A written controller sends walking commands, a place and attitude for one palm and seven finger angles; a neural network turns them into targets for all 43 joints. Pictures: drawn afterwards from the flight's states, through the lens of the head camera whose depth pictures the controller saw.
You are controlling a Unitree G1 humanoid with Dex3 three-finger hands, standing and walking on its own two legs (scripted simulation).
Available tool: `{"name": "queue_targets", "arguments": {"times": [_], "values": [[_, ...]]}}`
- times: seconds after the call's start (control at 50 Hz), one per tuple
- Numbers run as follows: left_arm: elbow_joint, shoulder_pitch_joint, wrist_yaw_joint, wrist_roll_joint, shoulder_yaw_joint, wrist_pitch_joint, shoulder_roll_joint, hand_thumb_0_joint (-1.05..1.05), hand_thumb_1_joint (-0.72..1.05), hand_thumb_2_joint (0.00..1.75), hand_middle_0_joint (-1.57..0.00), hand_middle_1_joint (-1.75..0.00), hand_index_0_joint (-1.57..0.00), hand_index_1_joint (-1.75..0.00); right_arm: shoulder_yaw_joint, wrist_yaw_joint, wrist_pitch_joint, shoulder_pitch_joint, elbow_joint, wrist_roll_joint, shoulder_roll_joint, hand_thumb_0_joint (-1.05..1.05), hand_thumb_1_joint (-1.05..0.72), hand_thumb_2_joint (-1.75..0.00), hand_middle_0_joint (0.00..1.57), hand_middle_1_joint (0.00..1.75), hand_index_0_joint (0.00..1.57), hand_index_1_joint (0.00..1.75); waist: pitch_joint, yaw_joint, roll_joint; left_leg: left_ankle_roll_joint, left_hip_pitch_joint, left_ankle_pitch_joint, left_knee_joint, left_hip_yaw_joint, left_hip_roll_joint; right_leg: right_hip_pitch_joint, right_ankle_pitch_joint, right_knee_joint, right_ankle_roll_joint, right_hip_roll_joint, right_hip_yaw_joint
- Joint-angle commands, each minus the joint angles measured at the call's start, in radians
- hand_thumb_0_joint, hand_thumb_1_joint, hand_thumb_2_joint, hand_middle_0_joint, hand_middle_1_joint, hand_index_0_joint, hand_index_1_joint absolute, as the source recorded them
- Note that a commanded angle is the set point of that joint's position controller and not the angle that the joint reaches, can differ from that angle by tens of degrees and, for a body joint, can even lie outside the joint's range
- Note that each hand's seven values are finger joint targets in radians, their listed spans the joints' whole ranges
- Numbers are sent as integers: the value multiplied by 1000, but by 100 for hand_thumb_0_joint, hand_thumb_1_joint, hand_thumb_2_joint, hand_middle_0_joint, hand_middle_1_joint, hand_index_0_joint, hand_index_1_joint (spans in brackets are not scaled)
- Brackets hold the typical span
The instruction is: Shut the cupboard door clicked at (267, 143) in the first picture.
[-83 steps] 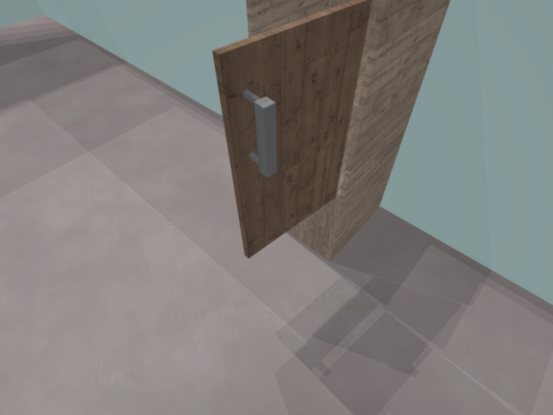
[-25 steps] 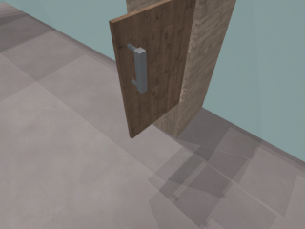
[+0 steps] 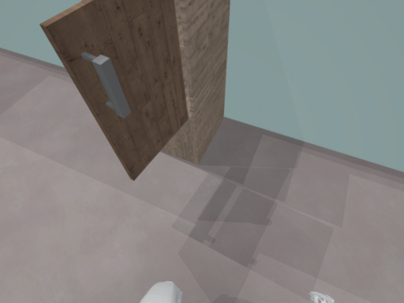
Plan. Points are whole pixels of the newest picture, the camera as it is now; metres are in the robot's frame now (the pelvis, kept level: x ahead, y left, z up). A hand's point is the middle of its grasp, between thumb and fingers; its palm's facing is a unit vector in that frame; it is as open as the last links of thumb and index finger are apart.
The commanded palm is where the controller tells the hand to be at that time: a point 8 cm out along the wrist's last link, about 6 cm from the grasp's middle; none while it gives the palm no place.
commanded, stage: walk to a spot facing it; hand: left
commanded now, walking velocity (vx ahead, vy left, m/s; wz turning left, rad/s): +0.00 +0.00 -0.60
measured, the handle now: (106, 86) +0.54 +0.27 +0.09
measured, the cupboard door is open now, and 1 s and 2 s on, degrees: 82 82 82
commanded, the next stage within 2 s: none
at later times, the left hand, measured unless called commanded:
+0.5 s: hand (123, 286) +0.16 +0.21 -0.17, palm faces -0.28 -0.92 -0.27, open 7.4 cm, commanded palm none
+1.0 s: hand (180, 248) +0.24 +0.09 -0.16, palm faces -0.59 -0.79 -0.15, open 7.4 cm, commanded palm none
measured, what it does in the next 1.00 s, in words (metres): steps on the spot, turning right: left foot, then right foot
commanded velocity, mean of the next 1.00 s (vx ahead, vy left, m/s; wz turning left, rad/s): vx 0.10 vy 0.00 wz -0.60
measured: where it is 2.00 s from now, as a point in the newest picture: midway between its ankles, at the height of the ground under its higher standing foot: (296, 276)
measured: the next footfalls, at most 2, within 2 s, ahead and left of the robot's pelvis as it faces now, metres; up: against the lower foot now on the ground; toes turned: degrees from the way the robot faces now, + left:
left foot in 0.20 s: +0.04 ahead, +0.17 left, +0.00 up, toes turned -8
right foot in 0.52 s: +0.00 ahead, -0.12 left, +0.00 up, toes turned -22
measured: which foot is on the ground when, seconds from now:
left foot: up 0.00-0.18, down 0.20-0.52, up 0.54-0.78, down 0.80-1.00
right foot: down 0.00-0.20, up 0.22-0.50, down 0.52-0.80, up 0.82-1.00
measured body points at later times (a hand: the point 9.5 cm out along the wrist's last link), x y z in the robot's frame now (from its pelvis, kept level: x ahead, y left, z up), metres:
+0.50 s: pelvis +0.00 +0.02 -0.01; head +0.06 -0.01 +0.43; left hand +0.17 +0.25 -0.15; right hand -0.02 -0.24 -0.16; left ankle +0.01 +0.17 -0.74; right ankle -0.03 -0.10 -0.73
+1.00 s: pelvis +0.04 -0.01 +0.00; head +0.10 -0.02 +0.45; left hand +0.28 +0.13 -0.15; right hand -0.10 -0.20 -0.13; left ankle +0.08 +0.12 -0.74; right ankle -0.04 -0.12 -0.67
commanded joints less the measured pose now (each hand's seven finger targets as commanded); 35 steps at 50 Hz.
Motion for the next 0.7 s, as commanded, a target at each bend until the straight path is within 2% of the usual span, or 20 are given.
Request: {"name": "queue_targets", "arguments": {"times": [0.0, 0.08, 0.12, 0.14, 0.16, 0.18, 0.2, 0.22, 0.28, 0.32, 0.38, 0.44, 0.46, 0.48, 0.5, 0.52, 0.54, 0.58, 0.62, 0.68], "values": [[-57, 72, 15, 7, 62, -12, 214, 0, 90, 90, -20, -30, -20, -30, -14, -11, -32, -38, -92, 2, -65, 0, -90, -90, 20, 30, 20, 30, -160, 22, -131, 1, -67, -23, -83, -11, -4, 199, 516, -87, -131, -274, 325], [-74, 35, 10, 10, 69, -6, 227, 0, 90, 90, -20, -30, -20, -30, -13, -12, -45, -18, -107, 10, -64, 0, -90, -90, 20, 30, 20, 30, -170, 8, -158, 18, 34, -24, -261, -16, -25, 137, 497, -64, -121, -254, 370], [-84, -12, 9, 6, 67, -1, 217, 0, 90, 90, -20, -30, -20, -30, -12, -17, -52, 56, -88, 12, -65, 0, -90, -90, 20, 30, 20, 30, -183, -34, -115, 23, 202, 84, -469, -17, -30, 29, 428, -20, -71, -215, 367], [-98, -42, 6, -2, 60, 1, 205, 0, 90, 90, -20, -30, -20, -30, -14, -21, -61, 122, -71, 10, -87, 0, -90, -90, 20, 30, 20, 30, -205, -66, -87, 34, 366, 175, -607, -17, 9, -80, 312, 23, -23, -165, 307], [-117, -28, -4, -13, 49, 4, 146, 0, 90, 90, -20, -30, -20, -30, -26, -27, -73, 139, -70, -4, -171, 0, -90, -90, 20, 30, 20, 30, -212, -64, 139, 104, 508, 188, -717, -234, 218, -281, 12, 146, 39, -35, 186], [-145, -45, -17, -10, 42, 2, 132, 0, 90, 90, -20, -30, -20, -30, -36, -29, -69, 151, -90, -17, -242, 0, -90, -90, 20, 30, 20, 30, -167, -62, 305, 226, 459, 295, -779, -432, 458, -368, -392, 400, 100, 14, -17], [-170, -66, -29, 2, 52, -2, 164, 0, 90, 90, -20, -30, -20, -30, -34, -34, -65, 123, -118, -24, -247, 0, -90, -90, 20, 30, 20, 30, -111, -51, 168, 290, 260, 274, -769, -410, 499, -322, -378, 573, 118, -58, -45], [-147, -69, -29, 16, 56, 5, 162, 0, 90, 90, -20, -30, -20, -30, -19, -26, -75, 105, -113, -34, -207, 0, -90, -90, 20, 30, 20, 30, -124, -29, 184, 278, 260, 377, -742, -384, 431, -340, -347, 665, 118, -50, -39], [-137, -78, -51, 3, 49, 15, 137, 0, 90, 90, -20, -30, -20, -30, -9, -25, -73, 70, -123, -31, -164, 0, -90, -90, 20, 30, 20, 30, -107, -8, 197, 199, 280, 572, -668, -75, 279, -337, -237, 679, 136, -92, -102], [-150, -101, -56, 3, 39, 14, 121, 0, 90, 90, -20, -30, -20, -30, -15, -26, -71, 114, -114, -33, -168, 0, -90, -90, 20, 30, 20, 30, -136, -30, 207, 179, 341, 674, -618, 2, 259, -292, -238, 530, 136, -93, -157], [-153, -133, -63, -2, 29, 8, 116, 0, 90, 90, -20, -30, -20, -30, -27, -15, -66, 164, -94, -29, -200, 0, -90, -90, 20, 30, 20, 30, -142, -55, 231, 166, 313, 664, -591, 42, 280, -165, -209, 349, 116, -78, -210], [-132, -66, -61, -3, 33, -1, 139, 0, 90, 90, -20, -30, -20, -30, -34, -5, -57, 147, -100, -24, -216, 0, -90, -90, 20, 30, 20, 30, -146, -16, 199, 114, 249, 589, -481, 83, 272, 10, -52, 123, 87, -62, -232], [-111, 2, -55, -1, 43, -10, 181, 0, 90, 90, -20, -30, -20, -30, -32, -1, -55, 136, -112, -17, -202, 0, -90, -90, 20, 30, 20, 30, -174, 22, 100, 67, 158, 490, -337, 119, 232, 169, 126, -8, 61, -106, -175], [-96, 59, -36, 12, 69, -24, 315, 0, 90, 90, -20, -30, -20, -30, -16, 7, -54, 138, -145, -2, -118, 0, -90, -90, 20, 30, 20, 30, -220, 40, -265, -5, -99, 69, -71, 224, 86, 353, 456, -104, -48, -390, 226], [-78, 119, -18, -6, 73, -20, 357, 0, 90, 90, -20, -30, -20, -30, -7, -1, -43, 71, -174, 2, -127, 0, -90, -90, 20, 30, 20, 30, -221, 90, -309, -6, -135, -259, 90, 85, 53, 274, 634, -107, -157, -505, 316], [-86, 82, -5, -2, 70, -12, 330, 0, 90, 90, -20, -30, -20, -30, -9, -2, -39, 61, -171, 1, -116, 0, -90, -90, 20, 30, 20, 30, -197, 70, -224, 4, -148, -223, 149, 27, 65, 221, 478, -94, -178, -462, 286], [-101, 9, 3, 5, 68, -5, 299, 0, 90, 90, -20, -30, -20, -30, -9, -6, -38, 64, -149, 1, -118, 0, -90, -90, 20, 30, 20, 30, -188, 38, -303, 1, -166, -170, 163, 13, 81, 194, 425, -75, -162, -394, 263], [-129, -70, 8, 7, 53, -2, 249, 0, 90, 90, -20, -30, -20, -30, -8, -1, -36, 80, -125, -1, -112, 0, -90, -90, 20, 30, 20, 30, -170, -4, -218, -8, -83, -88, 107, 28, 73, 98, 423, -65, -127, -336, 176], [-131, -86, 7, 10, 52, -5, 253, 0, 90, 90, -20, -30, -20, -30, -2, 6, -36, 103, -108, 0, -81, 0, -90, -90, 20, 30, 20, 30, -186, -18, -121, -11, 3, -53, -42, 59, 48, 69, 420, -54, -116, -310, 163], [-132, -95, -1, 9, 54, 1, 261, 0, 90, 90, -20, -30, -20, -30, -2, 6, -38, 137, -100, 0, -73, 0, -90, -90, 20, 30, 20, 30, -166, -26, -149, -3, 86, -7, -217, 81, 10, 11, 251, -77, -103, -280, 201]]}}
